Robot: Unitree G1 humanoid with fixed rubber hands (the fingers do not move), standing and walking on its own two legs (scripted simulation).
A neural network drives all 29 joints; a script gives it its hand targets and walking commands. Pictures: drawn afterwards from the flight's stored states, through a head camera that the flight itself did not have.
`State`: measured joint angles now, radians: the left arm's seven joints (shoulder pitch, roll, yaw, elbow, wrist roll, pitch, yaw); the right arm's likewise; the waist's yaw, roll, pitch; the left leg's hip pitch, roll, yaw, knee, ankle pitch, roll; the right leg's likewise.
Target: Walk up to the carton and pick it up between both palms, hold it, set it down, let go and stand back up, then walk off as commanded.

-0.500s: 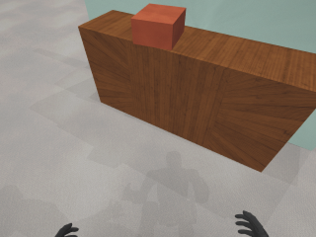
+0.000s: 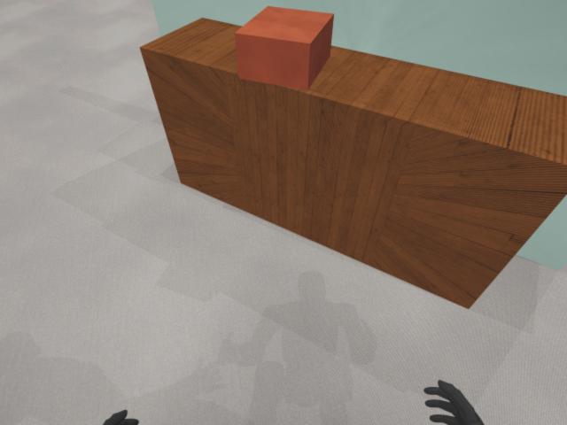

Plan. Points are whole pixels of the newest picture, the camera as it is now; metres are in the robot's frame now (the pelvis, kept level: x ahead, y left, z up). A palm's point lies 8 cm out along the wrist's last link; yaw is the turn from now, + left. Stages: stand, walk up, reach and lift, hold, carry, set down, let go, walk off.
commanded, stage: stand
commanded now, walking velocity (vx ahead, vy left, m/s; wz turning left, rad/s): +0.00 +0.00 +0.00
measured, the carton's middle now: (286, 46) +1.24 -0.02 +0.02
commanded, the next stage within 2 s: walk up in 1.22 s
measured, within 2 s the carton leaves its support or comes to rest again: neither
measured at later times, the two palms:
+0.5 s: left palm out of the picture +0.10 +0.28 -0.10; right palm out of the picture +0.13 -0.25 -0.09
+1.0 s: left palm out of the picture +0.07 +0.28 -0.11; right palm out of the picture +0.10 -0.25 -0.09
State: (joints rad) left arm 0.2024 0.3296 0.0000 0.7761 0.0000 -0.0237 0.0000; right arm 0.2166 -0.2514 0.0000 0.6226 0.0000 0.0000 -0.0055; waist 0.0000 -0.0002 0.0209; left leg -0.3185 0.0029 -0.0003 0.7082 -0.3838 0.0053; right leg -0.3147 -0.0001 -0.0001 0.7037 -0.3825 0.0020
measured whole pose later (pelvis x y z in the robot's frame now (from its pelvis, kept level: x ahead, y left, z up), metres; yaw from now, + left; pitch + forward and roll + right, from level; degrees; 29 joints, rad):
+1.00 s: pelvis -0.02 +0.00 +0.00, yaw +0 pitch -2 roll +0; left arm 0.20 0.33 0.00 0.90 0.00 -0.02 0.00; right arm 0.21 -0.26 0.00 0.73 0.00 0.00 -0.01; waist 0.00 0.00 0.02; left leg -0.32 0.00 0.00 0.71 -0.35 0.01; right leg -0.31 0.00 0.00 0.70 -0.35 0.00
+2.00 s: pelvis +0.06 +0.08 +0.00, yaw -6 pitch -2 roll -1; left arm 0.28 0.43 0.00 0.94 0.00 -0.04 0.00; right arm 0.35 -0.42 -0.02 0.80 0.00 -0.01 0.03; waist -0.03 0.04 0.05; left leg -0.14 -0.05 0.11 0.62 -0.46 0.08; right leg -0.46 -0.01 0.02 1.00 -0.36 -0.01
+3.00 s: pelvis +0.29 +0.18 -0.01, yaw -20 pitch -3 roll +3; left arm 0.34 0.46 0.00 0.86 0.00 -0.08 0.03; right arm 0.26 -0.40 -0.02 0.80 0.00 -0.01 0.06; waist -0.02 0.05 0.13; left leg -0.29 0.02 0.23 0.75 -0.40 0.06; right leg -0.48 0.00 0.05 0.99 -0.39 -0.03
